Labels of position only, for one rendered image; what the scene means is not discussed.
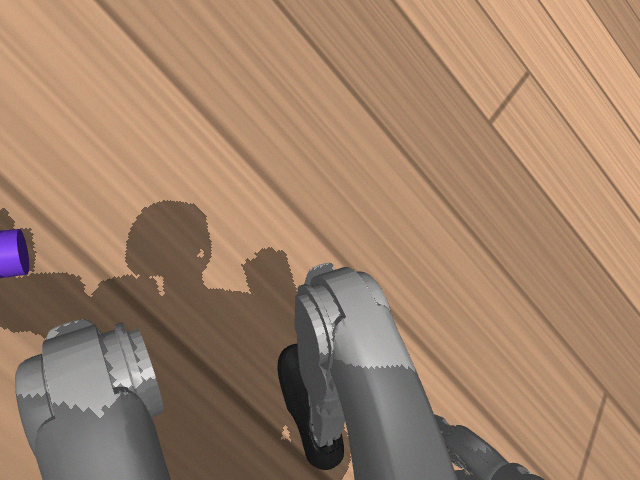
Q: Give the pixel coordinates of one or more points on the right robot arm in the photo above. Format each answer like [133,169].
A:
[514,471]

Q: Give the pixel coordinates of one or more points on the right robot foot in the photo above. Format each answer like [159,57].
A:
[296,399]

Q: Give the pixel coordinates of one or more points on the right robot hand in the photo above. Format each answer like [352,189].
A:
[470,452]

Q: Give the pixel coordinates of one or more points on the can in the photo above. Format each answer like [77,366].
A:
[14,258]

